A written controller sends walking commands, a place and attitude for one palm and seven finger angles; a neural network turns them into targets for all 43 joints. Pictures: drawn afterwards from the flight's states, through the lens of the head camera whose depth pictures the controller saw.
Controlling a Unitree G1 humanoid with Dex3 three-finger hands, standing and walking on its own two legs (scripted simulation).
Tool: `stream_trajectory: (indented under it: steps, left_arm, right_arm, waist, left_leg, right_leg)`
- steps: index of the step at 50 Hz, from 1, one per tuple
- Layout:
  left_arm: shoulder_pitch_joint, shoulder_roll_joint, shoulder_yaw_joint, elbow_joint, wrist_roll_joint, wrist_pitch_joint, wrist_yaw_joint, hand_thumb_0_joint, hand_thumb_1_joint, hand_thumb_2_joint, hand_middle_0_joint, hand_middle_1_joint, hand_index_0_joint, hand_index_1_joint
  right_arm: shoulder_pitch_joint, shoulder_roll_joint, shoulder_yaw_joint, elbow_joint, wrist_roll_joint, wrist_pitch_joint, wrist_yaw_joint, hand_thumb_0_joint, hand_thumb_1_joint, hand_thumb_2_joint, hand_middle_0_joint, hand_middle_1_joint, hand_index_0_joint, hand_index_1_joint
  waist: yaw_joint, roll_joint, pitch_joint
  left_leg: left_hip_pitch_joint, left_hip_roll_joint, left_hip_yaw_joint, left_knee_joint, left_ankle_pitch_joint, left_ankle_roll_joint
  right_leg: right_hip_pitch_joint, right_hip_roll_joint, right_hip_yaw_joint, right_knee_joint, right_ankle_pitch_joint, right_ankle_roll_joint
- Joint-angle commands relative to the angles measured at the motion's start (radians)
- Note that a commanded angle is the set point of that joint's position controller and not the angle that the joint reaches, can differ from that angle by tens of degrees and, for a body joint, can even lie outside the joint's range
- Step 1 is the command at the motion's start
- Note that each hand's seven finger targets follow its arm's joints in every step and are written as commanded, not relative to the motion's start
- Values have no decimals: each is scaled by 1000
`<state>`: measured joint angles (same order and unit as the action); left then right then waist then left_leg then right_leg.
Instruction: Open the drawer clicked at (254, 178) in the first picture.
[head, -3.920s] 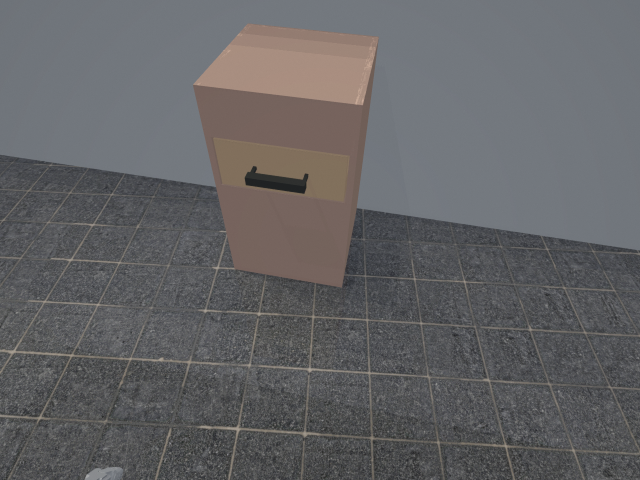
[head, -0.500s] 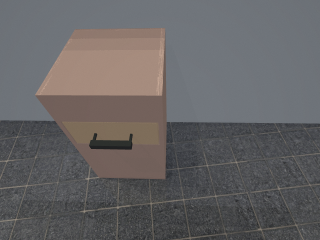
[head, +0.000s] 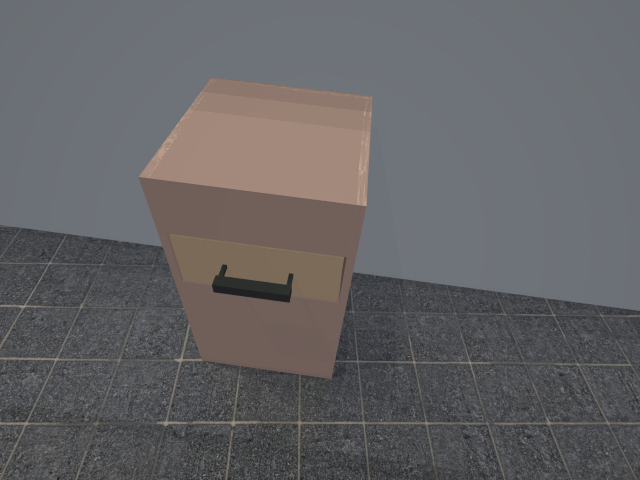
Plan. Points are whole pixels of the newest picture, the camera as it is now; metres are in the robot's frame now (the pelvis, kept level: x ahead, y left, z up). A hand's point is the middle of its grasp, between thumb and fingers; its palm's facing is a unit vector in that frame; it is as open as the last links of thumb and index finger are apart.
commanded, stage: come to a stop and stand still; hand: left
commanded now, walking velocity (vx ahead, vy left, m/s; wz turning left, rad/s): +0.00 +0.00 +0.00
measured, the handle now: (254, 280) +0.57 +0.19 -0.24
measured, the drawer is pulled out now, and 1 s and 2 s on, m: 0.00 0.00 0.00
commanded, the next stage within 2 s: look again from close up in 0.22 s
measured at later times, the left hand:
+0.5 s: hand out of the picture -0.01 +0.17 -0.18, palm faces +0.00 -0.98 -0.19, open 7.4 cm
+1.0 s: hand out of the picture +0.07 +0.18 -0.15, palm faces -0.09 -0.93 -0.34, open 7.4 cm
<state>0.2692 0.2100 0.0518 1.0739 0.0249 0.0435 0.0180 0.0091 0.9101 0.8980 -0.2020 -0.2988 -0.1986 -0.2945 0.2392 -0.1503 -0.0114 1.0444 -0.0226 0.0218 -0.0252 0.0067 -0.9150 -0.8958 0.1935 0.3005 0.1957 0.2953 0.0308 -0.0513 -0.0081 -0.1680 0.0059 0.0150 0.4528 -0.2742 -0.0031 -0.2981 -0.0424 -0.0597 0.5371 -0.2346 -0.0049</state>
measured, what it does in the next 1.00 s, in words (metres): stands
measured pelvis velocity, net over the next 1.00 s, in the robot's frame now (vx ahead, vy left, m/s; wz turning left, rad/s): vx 0.01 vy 0.00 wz -0.03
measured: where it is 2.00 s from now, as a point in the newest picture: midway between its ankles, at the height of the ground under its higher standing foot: outside the picture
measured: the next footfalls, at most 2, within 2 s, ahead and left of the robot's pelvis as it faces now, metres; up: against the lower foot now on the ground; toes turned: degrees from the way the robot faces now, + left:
none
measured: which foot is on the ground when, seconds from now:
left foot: down 0.00-1.00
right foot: down 0.00-1.00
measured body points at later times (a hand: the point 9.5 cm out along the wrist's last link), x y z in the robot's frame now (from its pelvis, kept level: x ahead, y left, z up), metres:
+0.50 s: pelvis +0.00 +0.01 -0.01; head +0.00 +0.00 +0.44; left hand -0.01 +0.22 -0.16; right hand -0.02 -0.20 -0.17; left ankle -0.02 +0.12 -0.74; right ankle +0.02 -0.12 -0.74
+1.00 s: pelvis +0.01 +0.00 +0.00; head +0.03 -0.01 +0.45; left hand +0.08 +0.23 -0.12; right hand +0.03 -0.23 -0.16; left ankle -0.02 +0.12 -0.74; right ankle +0.02 -0.12 -0.74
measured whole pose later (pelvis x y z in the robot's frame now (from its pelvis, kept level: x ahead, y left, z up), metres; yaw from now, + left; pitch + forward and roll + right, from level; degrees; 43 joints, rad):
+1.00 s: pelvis +0.01 +0.00 +0.00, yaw -2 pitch +0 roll +1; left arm 0.41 0.18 -0.04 0.62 0.14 0.05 0.10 0.02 0.92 0.89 -0.21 -0.30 -0.20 -0.30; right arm 0.35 -0.17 0.02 0.99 0.01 -0.11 -0.06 0.02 -0.91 -0.90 0.20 0.30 0.20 0.30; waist 0.02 0.01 0.03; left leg -0.17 0.02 0.05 0.49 -0.32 -0.01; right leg -0.27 -0.02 -0.01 0.54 -0.27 0.00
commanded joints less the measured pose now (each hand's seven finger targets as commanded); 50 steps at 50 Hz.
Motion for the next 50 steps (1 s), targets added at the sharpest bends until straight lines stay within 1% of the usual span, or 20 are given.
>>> stream_trajectory:
  steps: [1, 3, 4, 5, 15, 16, 17, 18, 19, 21, 24, 26, 29, 36, 45, 46, 47, 48, 49, 50]
  left_arm:
    - [66, 32, -17, 5, -1, -34, -3, 0, 900, 900, -200, -300, -200, -300]
    - [76, 47, -26, 27, -5, -46, 2, 0, 900, 900, -200, -300, -200, -300]
    - [67, 47, -26, 35, -8, -51, 3, 0, 900, 900, -200, -300, -200, -300]
    - [67, 40, -30, 39, -12, -55, 4, 0, 900, 900, -200, -300, -200, -300]
    - [100, 14, -35, 72, -15, -55, 15, 0, 900, 900, -200, -300, -200, -300]
    - [169, 38, -51, 88, -1, -84, 55, 0, 900, 900, -200, -300, -200, -300]
    - [138, 80, -40, 46, -8, -89, 46, 0, 900, 900, -200, -300, -200, -300]
    - [101, 76, -42, 26, -7, -89, 37, 0, 900, 900, -200, -300, -200, -300]
    - [80, 75, -40, 10, -8, -83, 31, 0, 900, 900, -200, -300, -200, -300]
    - [80, 45, -44, 0, -10, -76, 23, 0, 900, 900, -200, -300, -200, -300]
    - [86, 26, -46, 0, -11, -75, 19, 0, 900, 900, -200, -300, -200, -300]
    - [83, 17, -48, -1, -13, -74, 18, 0, 900, 900, -200, -300, -200, -300]
    - [75, 23, -46, -5, -14, -72, 17, 0, 900, 900, -200, -300, -200, -300]
    - [62, 34, -40, -11, -17, -75, 17, 0, 900, 900, -200, -300, -200, -300]
    - [54, 37, -37, 4, -16, -74, 16, 0, 900, 900, -200, -300, -200, -300]
    - [137, 78, -29, 40, -9, -86, 60, 0, 900, 900, -200, -300, -200, -300]
    - [-683, 406, -27, -1453, 174, -265, 64, 0, 877, 890, -202, -315, -202, -315]
    - [-161, 338, 15, -1177, 198, -182, 145, 0, 853, 880, -203, -330, -203, -330]
    - [96, 111, -105, -1072, 191, -30, 195, 0, 830, 870, -205, -345, -205, -345]
    - [78, 47, -148, -1048, 256, -16, 202, 0, 807, 860, -207, -360, -207, -360]
  right_arm:
    - [-10, -141, -18, -28, 8, -29, -12, 0, -900, -900, 200, 300, 200, 300]
    - [44, -122, -13, -9, 14, -40, -10, 0, -900, -900, 200, 300, 200, 300]
    - [54, -118, -12, 6, 16, -38, -11, 0, -900, -900, 200, 300, 200, 300]
    - [70, -122, -10, 15, 17, -40, -12, 0, -900, -900, 200, 300, 200, 300]
    - [122, -83, 2, 70, 15, -40, -14, 0, -900, -900, 200, 300, 200, 300]
    - [3, -117, 2, -2, 19, -58, 7, 0, -900, -900, 200, 300, 200, 300]
    - [71, -61, 1, -29, 14, -43, 9, 0, -900, -900, 200, 300, 200, 300]
    - [122, -62, 3, -19, 12, -45, 11, 0, -900, -900, 200, 300, 200, 300]
    - [145, -62, 6, -24, 5, -43, 15, 0, -900, -900, 200, 300, 200, 300]
    - [158, -65, 8, -33, 5, -49, 11, 0, -900, -900, 200, 300, 200, 300]
    - [167, -75, 10, -41, 7, -57, 5, 0, -900, -900, 200, 300, 200, 300]
    - [161, -82, 11, -37, 8, -58, 3, 0, -900, -900, 200, 300, 200, 300]
    - [169, -81, 15, -25, 9, -57, 1, 0, -900, -900, 200, 300, 200, 300]
    - [165, -89, 17, 5, 7, -61, -2, 0, -900, -900, 200, 300, 200, 300]
    - [144, -86, 17, 34, 8, -54, -6, 0, -900, -900, 200, 300, 200, 300]
    - [37, -129, 0, -29, 19, -60, 1, 0, -900, -900, 200, 300, 200, 300]
    - [1, -283, -7, -352, 62, -208, -47, 0, -900, -900, 200, 300, 200, 300]
    - [-55, -206, -17, -327, 37, -299, -83, 0, -900, -900, 200, 300, 200, 300]
    - [-74, -156, -30, -322, 66, -326, -80, 0, -900, -900, 200, 300, 200, 300]
    - [-74, -167, -18, -310, 59, -332, -77, 0, -900, -900, 200, 300, 200, 300]
  waist:
    - [15, 170, 120]
    - [-10, 128, 75]
    - [-17, 36, 48]
    - [-23, 11, 22]
    - [-21, 51, 85]
    - [23, 48, 131]
    - [-34, 43, 47]
    - [-54, 57, 33]
    - [-55, 87, 38]
    - [-49, 112, 71]
    - [-36, 95, 80]
    - [-32, 49, 101]
    - [-32, 60, 127]
    - [-32, 40, 65]
    - [-34, 56, 68]
    - [11, -126, 86]
    - [-80, 228, -407]
    - [18, 380, -375]
    - [-12, 323, -219]
    - [-39, 190, -97]
  left_leg:
    - [-176, 137, -131, -239, -118, 60]
    - [-96, 107, -102, -184, 55, 44]
    - [-58, 108, -82, -150, 106, 34]
    - [-23, 104, -73, -137, 134, 30]
    - [-67, 92, -69, -176, 27, 22]
    - [-138, 107, 2, 25, 84, -8]
    - [-94, 34, -28, 20, -60, -4]
    - [-69, 42, -34, 8, -41, 6]
    - [-81, 47, -33, 0, -52, 19]
    - [-141, 70, -71, -52, -47, 34]
    - [-169, 88, -97, -91, -16, 45]
    - [-173, 85, -90, -96, -1, 45]
    - [-166, 82, -81, -103, 24, 41]
    - [-92, 83, -56, -86, 133, 36]
    - [-56, 84, -43, -85, 151, 27]
    - [-133, 107, -6, 118, 216, -1]
    - [146, -10, 6, -31, 369, 52]
    - [174, 21, 11, -18, 520, 42]
    - [34, 21, -6, -36, 427, -4]
    - [-42, 20, -4, -10, 340, 4]
  right_leg:
    - [102, -22, 61, -105, 65, 3]
    - [128, -54, 85, -164, 148, -1]
    - [127, -48, 97, -170, 161, -2]
    - [125, -56, 98, -180, 160, -3]
    - [108, -52, 98, -202, 60, -6]
    - [86, -105, 117, -156, 252, -11]
    - [65, -134, 191, -197, 7, -34]
    - [8, -114, 171, -188, -178, -49]
    - [-10, -84, 142, -164, -224, -45]
    - [7, -55, 113, -124, -163, -39]
    - [68, -38, 90, -92, -50, -36]
    - [77, -41, 92, -97, -12, -32]
    - [75, -44, 93, -102, 9, -32]
    - [116, -54, 95, -98, 124, -29]
    - [121, -58, 100, -112, 176, -32]
    - [136, -117, 144, -91, 637, -13]
    - [205, -1, 187, -8, 483, -41]
    - [124, 21, 93, 31, 204, -62]
    - [30, 41, 44, 38, 47, -48]
    - [-23, 45, 21, 16, 67, -35]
